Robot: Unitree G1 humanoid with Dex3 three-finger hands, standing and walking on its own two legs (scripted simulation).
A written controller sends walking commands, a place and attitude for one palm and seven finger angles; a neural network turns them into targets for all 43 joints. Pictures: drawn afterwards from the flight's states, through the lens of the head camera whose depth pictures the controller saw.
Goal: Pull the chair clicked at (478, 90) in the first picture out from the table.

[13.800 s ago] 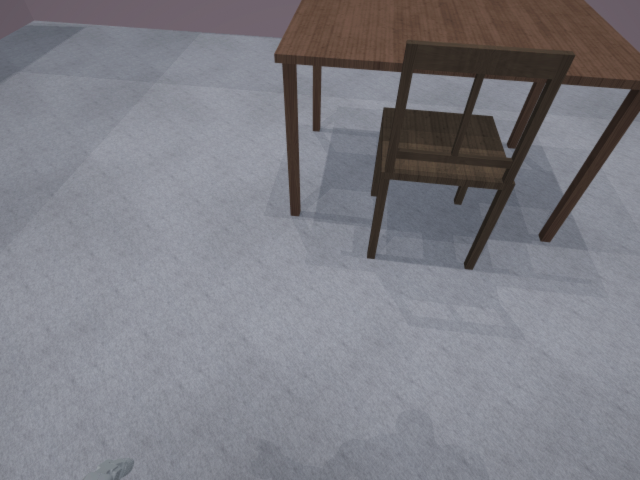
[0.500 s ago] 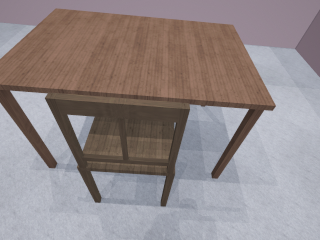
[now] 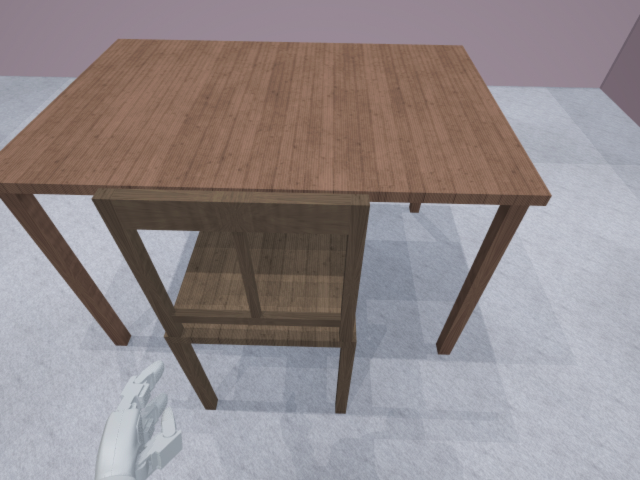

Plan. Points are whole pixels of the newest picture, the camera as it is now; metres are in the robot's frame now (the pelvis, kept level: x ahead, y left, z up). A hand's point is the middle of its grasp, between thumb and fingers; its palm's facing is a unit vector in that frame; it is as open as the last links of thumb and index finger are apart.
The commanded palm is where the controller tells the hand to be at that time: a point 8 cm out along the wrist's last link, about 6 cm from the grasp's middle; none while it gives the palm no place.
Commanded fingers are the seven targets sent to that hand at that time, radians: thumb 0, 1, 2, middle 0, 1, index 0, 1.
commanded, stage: raise the hand toward the chair's back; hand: left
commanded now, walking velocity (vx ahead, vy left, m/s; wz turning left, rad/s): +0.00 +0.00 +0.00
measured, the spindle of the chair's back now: (248, 276) +0.49 +0.15 -0.09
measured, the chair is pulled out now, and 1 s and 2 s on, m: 0.00 0.00 0.00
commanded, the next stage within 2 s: aim the fingers beside a spindle in 1.92 s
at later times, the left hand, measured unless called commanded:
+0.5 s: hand (203, 429) +0.20 +0.15 -0.03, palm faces -0.01 -0.99 -0.12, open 11.5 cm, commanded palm +0.16 +0.22 -0.04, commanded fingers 0.00 0.08 0.55 -0.12 -0.17 -0.12 -0.17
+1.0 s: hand (187, 409) +0.22 +0.18 -0.04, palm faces -0.03 -1.00 -0.02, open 15.6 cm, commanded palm +0.20 +0.24 -0.03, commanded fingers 0.00 -0.50 0.30 -0.06 -0.08 -0.06 -0.08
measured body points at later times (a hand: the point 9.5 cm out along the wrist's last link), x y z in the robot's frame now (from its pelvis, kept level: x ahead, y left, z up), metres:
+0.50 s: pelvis -0.01 -0.05 -0.10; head +0.07 -0.04 +0.34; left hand +0.19 +0.21 -0.02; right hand +0.22 -0.26 -0.17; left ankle +0.04 +0.07 -0.73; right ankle +0.01 -0.11 -0.73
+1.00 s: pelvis +0.01 -0.01 -0.08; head +0.09 +0.01 +0.36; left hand +0.22 +0.23 -0.04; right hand +0.19 -0.26 -0.15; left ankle +0.04 +0.07 -0.73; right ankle +0.01 -0.11 -0.73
